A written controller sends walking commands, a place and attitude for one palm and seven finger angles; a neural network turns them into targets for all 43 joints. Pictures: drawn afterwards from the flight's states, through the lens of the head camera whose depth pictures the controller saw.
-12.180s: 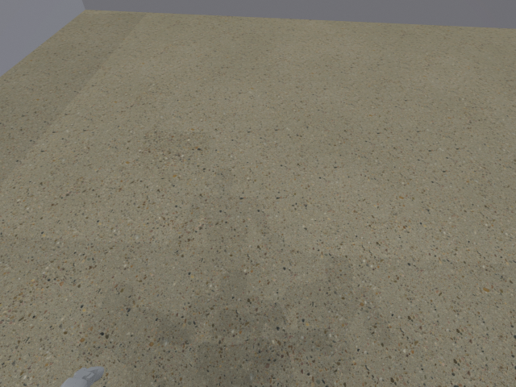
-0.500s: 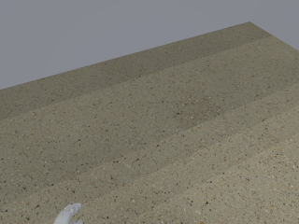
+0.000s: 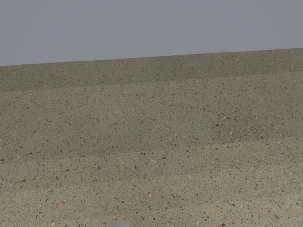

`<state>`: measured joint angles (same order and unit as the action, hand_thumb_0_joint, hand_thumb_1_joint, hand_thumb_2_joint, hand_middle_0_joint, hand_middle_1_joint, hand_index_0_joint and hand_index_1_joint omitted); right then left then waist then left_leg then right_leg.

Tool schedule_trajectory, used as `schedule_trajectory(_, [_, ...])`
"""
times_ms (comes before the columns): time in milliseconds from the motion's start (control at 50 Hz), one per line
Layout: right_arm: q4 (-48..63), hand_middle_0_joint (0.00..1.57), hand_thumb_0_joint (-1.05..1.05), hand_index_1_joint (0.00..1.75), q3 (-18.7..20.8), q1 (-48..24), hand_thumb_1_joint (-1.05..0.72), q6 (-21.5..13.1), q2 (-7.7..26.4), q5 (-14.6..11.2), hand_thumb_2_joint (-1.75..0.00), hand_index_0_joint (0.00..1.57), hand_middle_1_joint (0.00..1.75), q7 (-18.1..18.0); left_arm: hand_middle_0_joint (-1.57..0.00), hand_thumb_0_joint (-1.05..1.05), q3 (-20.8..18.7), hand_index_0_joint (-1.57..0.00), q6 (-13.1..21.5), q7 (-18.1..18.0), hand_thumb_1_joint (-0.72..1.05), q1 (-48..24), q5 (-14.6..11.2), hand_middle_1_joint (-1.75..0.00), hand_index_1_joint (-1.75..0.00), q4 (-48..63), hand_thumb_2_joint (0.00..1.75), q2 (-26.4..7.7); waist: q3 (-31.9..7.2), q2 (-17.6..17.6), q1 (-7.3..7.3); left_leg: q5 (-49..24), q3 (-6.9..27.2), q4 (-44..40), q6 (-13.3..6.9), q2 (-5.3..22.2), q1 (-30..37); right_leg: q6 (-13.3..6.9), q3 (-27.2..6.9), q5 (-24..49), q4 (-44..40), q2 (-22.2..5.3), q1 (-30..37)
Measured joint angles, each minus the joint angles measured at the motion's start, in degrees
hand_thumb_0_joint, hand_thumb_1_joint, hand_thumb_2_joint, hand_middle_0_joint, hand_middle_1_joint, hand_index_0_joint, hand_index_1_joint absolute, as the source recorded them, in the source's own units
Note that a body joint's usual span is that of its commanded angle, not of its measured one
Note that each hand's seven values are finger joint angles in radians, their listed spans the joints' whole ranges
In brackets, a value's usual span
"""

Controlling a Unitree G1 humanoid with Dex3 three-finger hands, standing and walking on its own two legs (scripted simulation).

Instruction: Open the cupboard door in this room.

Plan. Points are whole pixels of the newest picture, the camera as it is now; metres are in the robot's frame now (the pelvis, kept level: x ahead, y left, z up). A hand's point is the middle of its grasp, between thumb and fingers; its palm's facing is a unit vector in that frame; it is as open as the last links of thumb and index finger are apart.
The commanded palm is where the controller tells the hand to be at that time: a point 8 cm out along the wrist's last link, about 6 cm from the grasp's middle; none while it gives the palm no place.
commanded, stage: turn or walk to find it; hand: left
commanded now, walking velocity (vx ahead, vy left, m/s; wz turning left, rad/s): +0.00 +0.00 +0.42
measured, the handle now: out of the picture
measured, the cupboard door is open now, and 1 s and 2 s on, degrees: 0 0 0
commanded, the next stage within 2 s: none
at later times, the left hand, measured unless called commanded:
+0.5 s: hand out of the picture +0.04 +0.27 -0.16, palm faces +0.21 -0.95 -0.23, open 7.4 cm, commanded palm none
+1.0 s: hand out of the picture -0.08 +0.18 -0.15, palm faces +0.44 -0.86 -0.27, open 7.4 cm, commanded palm none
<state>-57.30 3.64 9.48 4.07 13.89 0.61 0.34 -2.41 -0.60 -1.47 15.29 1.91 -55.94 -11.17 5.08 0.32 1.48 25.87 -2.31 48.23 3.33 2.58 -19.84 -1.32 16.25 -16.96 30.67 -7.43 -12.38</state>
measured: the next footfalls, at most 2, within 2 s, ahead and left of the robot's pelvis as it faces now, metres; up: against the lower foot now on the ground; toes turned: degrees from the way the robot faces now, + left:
left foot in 0.08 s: +0.02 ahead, +0.13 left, +0.00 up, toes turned +8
right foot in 0.70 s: +0.02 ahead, -0.10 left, +0.00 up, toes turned +14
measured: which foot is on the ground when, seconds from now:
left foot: up 0.00-0.06, down 0.08-0.70, up 0.72-1.00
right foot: down 0.00-0.08, up 0.10-0.68, down 0.70-1.00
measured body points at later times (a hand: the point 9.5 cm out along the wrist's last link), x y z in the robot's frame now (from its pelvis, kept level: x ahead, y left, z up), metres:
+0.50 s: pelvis -0.02 +0.04 +0.01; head +0.00 +0.07 +0.46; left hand +0.03 +0.32 -0.14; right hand +0.07 -0.19 -0.13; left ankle -0.02 +0.12 -0.74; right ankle -0.01 -0.12 -0.67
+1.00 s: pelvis -0.05 -0.02 +0.01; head -0.02 -0.04 +0.45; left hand -0.10 +0.22 -0.13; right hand +0.08 -0.26 -0.16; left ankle -0.16 +0.12 -0.65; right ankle -0.02 -0.11 -0.74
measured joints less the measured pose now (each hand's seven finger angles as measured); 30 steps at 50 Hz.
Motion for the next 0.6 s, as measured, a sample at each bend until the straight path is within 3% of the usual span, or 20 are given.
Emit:
schedule_trajectory(40, [0.89, 0.20, 0.00, 0.30, -0.30, -1.40, -0.91, -0.55, -0.32, -0.15, -0.90, 0.19, 0.30, -0.01, -0.21, 0.00, -0.38, -0.20, -0.20, 0.06, 0.91, 0.46, 0.03, -0.30, -0.30, -0.60, 0.90, -1.00, 0.09, 0.77, 0.57, -1.14, -1.31, -5.45, -0.59, -0.34, 2.19, 0.74, 0.92, -0.60, 1.68, -0.74, -0.80])
schedule_trajectory(80, [2.00, 0.20, 0.00, 0.30, -0.57, -2.29, -0.91, -1.50, -0.46, -0.14, -0.90, 0.19, 0.30, 0.11, -0.21, 0.00, -0.80, -0.20, -0.63, 0.13, 0.91, 1.12, -0.26, -0.30, -0.30, -1.10, 0.90, -1.99, -0.26, 1.25, 0.63, -6.82, -2.23, -13.43, -1.61, -0.63, 5.31, 1.82, 1.91, -1.85, 4.63, -1.61, -2.04])
schedule_trajectory(120, [2.60, 0.20, 0.00, 0.30, -0.83, -3.25, -0.91, -2.47, -1.46, 0.08, -0.90, 0.19, 0.30, 0.10, -0.21, 0.00, -1.25, -0.20, -1.79, 0.03, 0.91, 0.97, -0.65, -0.30, -0.30, -1.68, 0.90, -3.37, 0.08, 3.33, 1.01, -6.96, -2.51, -13.10, -4.41, -2.13, 5.09, 3.35, -1.82, -7.53, 11.20, -2.20, -4.85])
schedule_trajectory(160, [3.08, 0.20, 0.00, 0.30, -1.44, -3.45, -0.91, -2.95, -2.13, 0.26, -0.90, 0.19, 0.30, -0.10, -0.20, 0.00, -1.41, -0.20, -3.05, -0.16, 0.91, 0.62, -0.61, -0.30, -0.30, -2.09, 0.90, -4.03, -0.12, 3.68, 1.23, -6.48, -2.15, -13.70, -5.91, -2.41, 5.56, 4.12, -6.47, -12.62, 19.76, -0.48, -8.12])
schedule_trajectory(220, [3.24, 0.20, 0.00, 0.30, -1.97, -3.05, -0.91, -3.08, -2.63, 0.37, -0.90, 0.20, 0.30, -0.81, -0.20, 0.01, -1.57, -0.20, -3.48, 0.18, 0.91, -0.64, -0.63, -0.30, -0.30, -2.22, 0.90, -4.09, -0.62, 2.76, 0.82, -8.67, -0.66, -17.54, -6.53, -2.63, 6.95, 5.00, -10.51, -10.42, 28.80, 1.24, -11.75])
schedule_trajectory(280, [3.03, 0.20, 0.00, 0.30, -2.28, -2.31, -0.91, -3.25, -2.99, 0.20, -0.90, 0.20, 0.30, -1.03, -0.20, 0.01, -1.52, -0.20, -2.78, 0.56, 0.91, -2.02, -0.70, -0.30, -0.30, -1.41, 0.90, -3.95, -0.85, 2.11, 0.58, -11.21, 0.49, -21.28, -7.08, -3.22, 8.19, 5.89, -12.93, -6.86, 32.44, 1.57, -13.77])
schedule_trajectory(420, [2.27, 0.21, 0.00, 0.30, -2.05, 1.16, -0.90, -3.37, -4.00, 0.23, -0.90, 0.20, 0.30, -0.93, -0.20, 0.00, -1.39, -0.20, -2.47, 0.30, 0.91, -5.43, -0.86, -0.30, -0.30, 0.45, 0.90, -3.60, -1.55, 1.69, -1.11, -13.94, 2.87, -24.39, -7.51, -4.88, 8.65, 7.28, -15.23, -5.00, 30.09, 1.82, -13.58])
schedule_trajectory(600, [0.71, 0.21, 0.00, 0.30, -0.84, 5.89, -0.90, -2.21, -3.06, 0.89, -0.90, 0.20, 0.30, -0.89, -0.20, 0.00, -0.70, -0.20, -2.33, 0.11, 0.91, -10.03, -1.35, -0.30, -0.30, 2.84, 0.90, -1.36, -1.47, -0.65, -4.41, -15.53, 6.88, -22.96, -6.15, -6.32, 5.19, 5.95, -15.29, -8.47, 16.28, 4.74, -8.40])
